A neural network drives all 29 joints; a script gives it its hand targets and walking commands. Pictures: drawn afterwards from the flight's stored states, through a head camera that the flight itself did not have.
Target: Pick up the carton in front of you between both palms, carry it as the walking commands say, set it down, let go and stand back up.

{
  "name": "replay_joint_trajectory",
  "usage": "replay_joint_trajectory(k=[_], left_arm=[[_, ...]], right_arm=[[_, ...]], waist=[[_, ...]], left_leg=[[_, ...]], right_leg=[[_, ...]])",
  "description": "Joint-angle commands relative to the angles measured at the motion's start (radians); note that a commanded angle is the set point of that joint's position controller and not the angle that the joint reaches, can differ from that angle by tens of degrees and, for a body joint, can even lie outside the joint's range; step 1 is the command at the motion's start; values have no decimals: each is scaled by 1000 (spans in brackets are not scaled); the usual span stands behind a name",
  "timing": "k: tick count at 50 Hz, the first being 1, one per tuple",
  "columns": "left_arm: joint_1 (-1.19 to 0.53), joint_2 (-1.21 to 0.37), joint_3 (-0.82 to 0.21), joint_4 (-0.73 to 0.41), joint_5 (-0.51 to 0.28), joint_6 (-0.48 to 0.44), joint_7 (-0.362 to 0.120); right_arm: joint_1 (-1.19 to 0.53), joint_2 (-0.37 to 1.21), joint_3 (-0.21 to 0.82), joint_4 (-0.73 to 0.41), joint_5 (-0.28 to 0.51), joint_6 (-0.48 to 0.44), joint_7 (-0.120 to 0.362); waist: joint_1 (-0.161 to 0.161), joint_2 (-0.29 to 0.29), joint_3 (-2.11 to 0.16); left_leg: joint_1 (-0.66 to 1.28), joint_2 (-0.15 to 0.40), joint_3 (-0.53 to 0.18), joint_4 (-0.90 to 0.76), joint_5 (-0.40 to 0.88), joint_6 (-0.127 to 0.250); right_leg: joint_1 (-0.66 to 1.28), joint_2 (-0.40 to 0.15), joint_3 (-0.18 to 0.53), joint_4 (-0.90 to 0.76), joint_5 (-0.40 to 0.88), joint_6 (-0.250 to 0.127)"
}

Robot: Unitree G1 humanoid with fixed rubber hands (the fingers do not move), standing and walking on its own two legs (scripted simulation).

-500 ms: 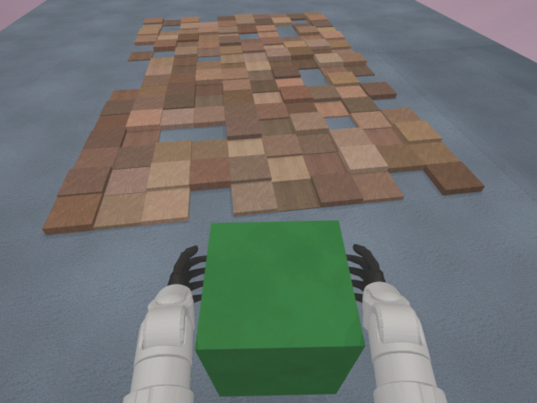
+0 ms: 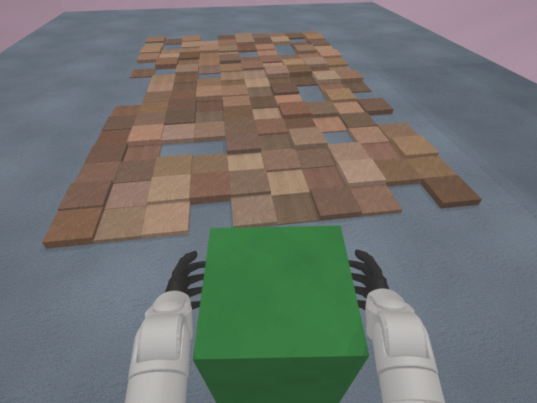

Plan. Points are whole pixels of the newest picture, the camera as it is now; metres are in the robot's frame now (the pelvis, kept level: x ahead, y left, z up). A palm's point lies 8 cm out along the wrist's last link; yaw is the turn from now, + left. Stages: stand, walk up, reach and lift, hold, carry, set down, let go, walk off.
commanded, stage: hold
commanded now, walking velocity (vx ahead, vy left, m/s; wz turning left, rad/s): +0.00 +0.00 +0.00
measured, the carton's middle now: (277, 320) +0.29 +0.00 -0.03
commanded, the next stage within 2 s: carry in 1.08 s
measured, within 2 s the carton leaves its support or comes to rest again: neither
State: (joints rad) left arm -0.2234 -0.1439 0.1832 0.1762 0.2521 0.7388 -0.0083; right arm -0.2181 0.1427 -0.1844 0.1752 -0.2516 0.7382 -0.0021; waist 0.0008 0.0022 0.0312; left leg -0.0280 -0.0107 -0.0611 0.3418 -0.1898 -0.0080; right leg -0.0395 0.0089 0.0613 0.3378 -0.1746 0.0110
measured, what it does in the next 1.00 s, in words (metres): stands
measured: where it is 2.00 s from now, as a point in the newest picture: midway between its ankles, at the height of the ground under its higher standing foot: outside the picture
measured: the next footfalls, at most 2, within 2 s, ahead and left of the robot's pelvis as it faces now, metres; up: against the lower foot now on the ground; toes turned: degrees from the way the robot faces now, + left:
right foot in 1.54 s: +0.19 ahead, -0.09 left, +0.00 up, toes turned -9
left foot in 1.90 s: +0.50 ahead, +0.15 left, +0.00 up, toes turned +14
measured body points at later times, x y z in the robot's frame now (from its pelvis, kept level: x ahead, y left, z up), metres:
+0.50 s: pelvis -0.01 +0.00 +0.00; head -0.05 +0.00 +0.45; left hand +0.29 +0.15 +0.04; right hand +0.29 -0.15 +0.04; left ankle +0.01 +0.13 -0.75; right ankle +0.02 -0.13 -0.75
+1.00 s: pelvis +0.00 +0.00 +0.00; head -0.04 +0.00 +0.45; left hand +0.29 +0.15 +0.04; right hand +0.29 -0.15 +0.04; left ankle +0.01 +0.13 -0.75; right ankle +0.02 -0.13 -0.75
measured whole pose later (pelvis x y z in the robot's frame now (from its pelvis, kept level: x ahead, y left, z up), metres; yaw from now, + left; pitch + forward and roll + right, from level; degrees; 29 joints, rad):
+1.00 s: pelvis +0.00 +0.00 +0.00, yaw +0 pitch -8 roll +0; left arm -0.24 -0.15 0.19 0.18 0.27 0.77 -0.02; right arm -0.23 0.15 -0.19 0.18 -0.26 0.77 0.01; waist 0.00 0.00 0.05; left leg -0.02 -0.01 -0.06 0.35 -0.19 -0.01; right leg -0.03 0.01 0.06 0.35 -0.18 0.01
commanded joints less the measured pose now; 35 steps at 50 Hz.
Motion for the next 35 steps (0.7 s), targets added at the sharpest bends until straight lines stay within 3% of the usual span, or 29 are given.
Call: replay_joint_trajectory(k=[1,4,16,35], left_arm=[[-413,-869,-495,-34,-214,-3,-203],[-453,-868,-483,-17,-210,0,-209],[-571,-901,-475,34,-210,-16,-225],[-498,-888,-486,-7,-216,-9,-224]], right_arm=[[-434,856,501,-45,223,-6,218],[-473,859,487,-27,215,-3,224],[-589,903,484,23,216,-15,235],[-510,905,498,-16,230,-6,227]], waist=[[0,2,-179],[-1,5,-147],[0,-1,-193],[2,-3,-218]], left_leg=[[15,-79,-12,-47,167,-2],[-11,-77,-7,-51,81,3],[-30,-74,-3,-31,5,8],[7,-79,-5,-34,141,3]], right_leg=[[54,87,8,-36,150,-7],[34,85,3,-36,72,-10],[26,77,0,-18,2,-11],[71,79,7,-25,147,-2]])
